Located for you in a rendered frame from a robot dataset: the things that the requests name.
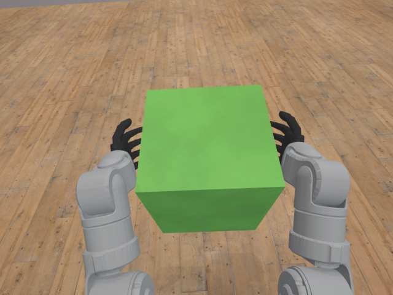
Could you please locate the right robot forearm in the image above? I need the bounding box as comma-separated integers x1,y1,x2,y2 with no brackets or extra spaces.
281,142,355,295

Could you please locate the robot right upper arm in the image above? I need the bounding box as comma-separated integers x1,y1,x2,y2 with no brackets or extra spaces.
278,266,353,295

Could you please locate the robot left upper arm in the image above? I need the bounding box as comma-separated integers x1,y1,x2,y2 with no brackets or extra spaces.
89,270,155,295

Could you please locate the left robot forearm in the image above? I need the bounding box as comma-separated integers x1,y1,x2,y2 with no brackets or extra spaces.
76,150,140,295

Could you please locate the robot right hand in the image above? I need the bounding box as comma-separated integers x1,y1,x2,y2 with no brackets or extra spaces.
270,111,304,164

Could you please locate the carton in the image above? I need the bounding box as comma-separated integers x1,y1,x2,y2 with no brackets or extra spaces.
135,85,286,233

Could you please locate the robot left hand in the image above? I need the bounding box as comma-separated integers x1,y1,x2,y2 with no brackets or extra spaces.
111,118,142,170

